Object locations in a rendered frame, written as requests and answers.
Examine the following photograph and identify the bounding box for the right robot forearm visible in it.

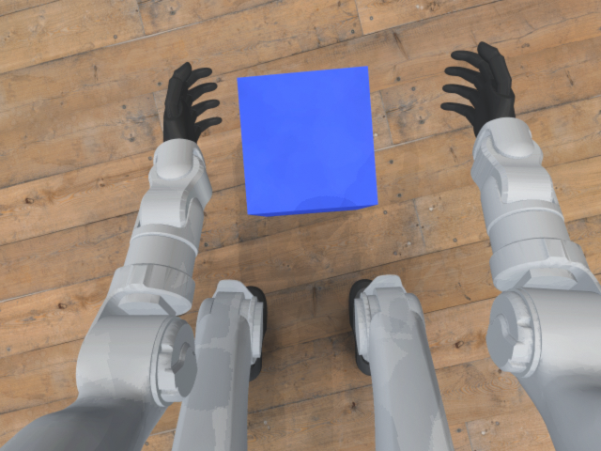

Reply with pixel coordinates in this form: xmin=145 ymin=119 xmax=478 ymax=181
xmin=470 ymin=117 xmax=601 ymax=295

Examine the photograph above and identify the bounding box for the left robot thigh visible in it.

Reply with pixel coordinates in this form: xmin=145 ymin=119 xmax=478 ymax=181
xmin=172 ymin=291 xmax=263 ymax=451

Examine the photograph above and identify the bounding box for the robot left upper arm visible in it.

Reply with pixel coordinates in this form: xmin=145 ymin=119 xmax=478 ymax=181
xmin=0 ymin=315 xmax=197 ymax=451

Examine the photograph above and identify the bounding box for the robot right upper arm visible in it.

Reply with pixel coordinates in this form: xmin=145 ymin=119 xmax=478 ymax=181
xmin=485 ymin=287 xmax=601 ymax=451

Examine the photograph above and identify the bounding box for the robot left hand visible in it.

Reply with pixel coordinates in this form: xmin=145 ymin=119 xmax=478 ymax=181
xmin=163 ymin=62 xmax=222 ymax=144

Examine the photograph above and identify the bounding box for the robot right hand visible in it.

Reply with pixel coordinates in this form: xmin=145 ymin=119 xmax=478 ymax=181
xmin=440 ymin=41 xmax=516 ymax=137

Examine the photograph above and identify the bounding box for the carton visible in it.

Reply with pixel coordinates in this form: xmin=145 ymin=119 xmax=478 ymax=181
xmin=237 ymin=66 xmax=378 ymax=217

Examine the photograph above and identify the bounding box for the left robot forearm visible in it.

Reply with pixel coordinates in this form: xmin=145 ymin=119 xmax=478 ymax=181
xmin=76 ymin=139 xmax=212 ymax=392

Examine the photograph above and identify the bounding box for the left robot shin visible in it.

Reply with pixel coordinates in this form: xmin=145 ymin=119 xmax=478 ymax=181
xmin=195 ymin=280 xmax=256 ymax=365

